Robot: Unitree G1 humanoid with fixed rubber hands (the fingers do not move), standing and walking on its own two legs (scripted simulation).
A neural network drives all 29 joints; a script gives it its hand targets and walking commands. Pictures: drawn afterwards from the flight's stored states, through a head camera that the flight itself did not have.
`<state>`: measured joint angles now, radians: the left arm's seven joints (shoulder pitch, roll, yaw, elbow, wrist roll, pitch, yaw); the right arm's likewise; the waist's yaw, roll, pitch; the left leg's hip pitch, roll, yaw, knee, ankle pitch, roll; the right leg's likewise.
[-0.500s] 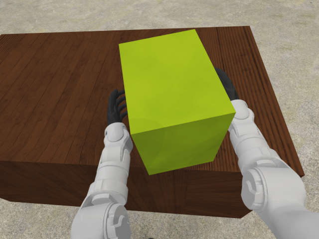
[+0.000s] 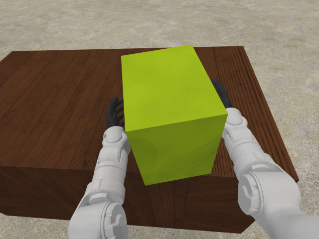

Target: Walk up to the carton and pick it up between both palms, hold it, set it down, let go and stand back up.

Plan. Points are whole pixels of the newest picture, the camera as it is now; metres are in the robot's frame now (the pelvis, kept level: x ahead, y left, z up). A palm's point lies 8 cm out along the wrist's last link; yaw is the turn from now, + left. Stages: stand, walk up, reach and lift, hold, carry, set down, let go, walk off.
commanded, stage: reach and lift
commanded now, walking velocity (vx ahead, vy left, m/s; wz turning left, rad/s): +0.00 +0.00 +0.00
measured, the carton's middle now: (167, 117) +0.43 +0.05 +0.07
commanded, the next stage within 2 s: none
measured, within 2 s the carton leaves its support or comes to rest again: neither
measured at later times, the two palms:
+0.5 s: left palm (104, 114) +0.36 +0.19 +0.14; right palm (220, 95) +0.43 -0.08 +0.16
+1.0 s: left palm (101, 98) +0.37 +0.19 +0.19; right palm (229, 80) +0.41 -0.09 +0.22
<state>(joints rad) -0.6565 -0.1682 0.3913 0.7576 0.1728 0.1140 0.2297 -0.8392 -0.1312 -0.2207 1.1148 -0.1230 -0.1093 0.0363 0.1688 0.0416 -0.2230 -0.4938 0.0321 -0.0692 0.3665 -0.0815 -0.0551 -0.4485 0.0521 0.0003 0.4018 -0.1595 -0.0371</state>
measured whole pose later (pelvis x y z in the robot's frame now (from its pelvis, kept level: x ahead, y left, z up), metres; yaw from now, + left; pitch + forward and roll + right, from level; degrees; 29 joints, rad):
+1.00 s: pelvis +0.00 +0.00 +0.00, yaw +0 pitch +2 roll -1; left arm -0.75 0.02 0.29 0.62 0.16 0.50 0.09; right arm -0.95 -0.06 -0.12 0.97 0.11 0.27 -0.19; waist 0.06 -0.01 -0.20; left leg -0.30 0.03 -0.07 0.37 -0.11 -0.06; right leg -0.24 0.05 0.00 0.37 -0.17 -0.03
